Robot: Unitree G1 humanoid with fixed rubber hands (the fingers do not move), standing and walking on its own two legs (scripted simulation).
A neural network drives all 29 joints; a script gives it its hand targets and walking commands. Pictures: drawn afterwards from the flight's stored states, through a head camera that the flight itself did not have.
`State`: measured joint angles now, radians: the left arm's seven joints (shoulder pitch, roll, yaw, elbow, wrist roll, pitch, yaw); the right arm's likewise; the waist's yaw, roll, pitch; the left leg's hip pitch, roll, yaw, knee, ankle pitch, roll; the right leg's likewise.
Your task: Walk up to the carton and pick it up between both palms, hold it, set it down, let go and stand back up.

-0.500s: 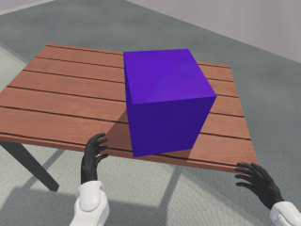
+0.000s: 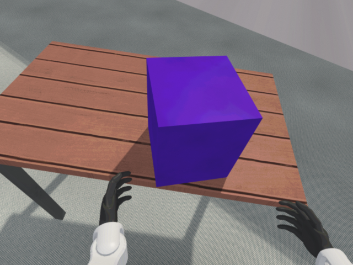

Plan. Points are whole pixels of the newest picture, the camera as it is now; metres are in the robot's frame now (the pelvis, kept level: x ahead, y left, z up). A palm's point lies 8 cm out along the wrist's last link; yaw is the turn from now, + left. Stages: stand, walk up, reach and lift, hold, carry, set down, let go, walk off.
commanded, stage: set down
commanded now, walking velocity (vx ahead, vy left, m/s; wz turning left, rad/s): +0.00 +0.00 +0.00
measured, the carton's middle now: (190, 123) +0.45 +0.03 +0.06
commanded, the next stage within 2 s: let go in 1.54 s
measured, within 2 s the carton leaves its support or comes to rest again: neither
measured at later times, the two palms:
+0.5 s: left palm (104, 227) +0.19 +0.18 -0.02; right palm (295, 245) +0.21 -0.23 -0.02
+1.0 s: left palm (88, 240) +0.17 +0.21 -0.06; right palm (277, 248) +0.20 -0.20 -0.04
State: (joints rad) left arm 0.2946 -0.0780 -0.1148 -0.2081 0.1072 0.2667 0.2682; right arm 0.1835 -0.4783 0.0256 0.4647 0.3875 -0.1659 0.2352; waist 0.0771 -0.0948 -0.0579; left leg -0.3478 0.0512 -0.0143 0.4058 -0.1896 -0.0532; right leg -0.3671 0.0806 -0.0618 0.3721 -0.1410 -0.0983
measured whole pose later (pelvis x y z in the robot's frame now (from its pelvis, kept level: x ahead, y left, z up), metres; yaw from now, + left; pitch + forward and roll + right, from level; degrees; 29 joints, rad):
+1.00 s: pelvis +0.00 +0.02 +0.00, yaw +0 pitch +7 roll +0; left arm 0.30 0.09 -0.04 0.14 0.11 0.17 0.13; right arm 0.22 -0.24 0.03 0.47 0.21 -0.17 0.07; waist 0.08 -0.09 -0.02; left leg -0.33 0.03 -0.01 0.41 -0.20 -0.04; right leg -0.34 0.06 -0.06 0.37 -0.15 -0.07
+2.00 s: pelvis +0.02 +0.02 +0.00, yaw +0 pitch +8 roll +0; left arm 0.26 0.19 -0.03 0.34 0.09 0.11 0.03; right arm 0.22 -0.17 0.03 0.71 0.09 -0.30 -0.01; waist 0.07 -0.06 0.00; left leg -0.32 0.03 -0.01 0.41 -0.22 -0.03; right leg -0.34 0.06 -0.06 0.37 -0.17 -0.07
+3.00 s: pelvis +0.00 +0.02 +0.00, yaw +0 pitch +5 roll +0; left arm 0.24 0.26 0.00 1.06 0.09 -0.05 -0.01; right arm 0.34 -0.32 0.03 0.72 0.02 -0.04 -0.01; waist 0.07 0.02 -0.20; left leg -0.32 0.03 -0.01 0.44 -0.21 -0.02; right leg -0.33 0.06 -0.06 0.40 -0.16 -0.06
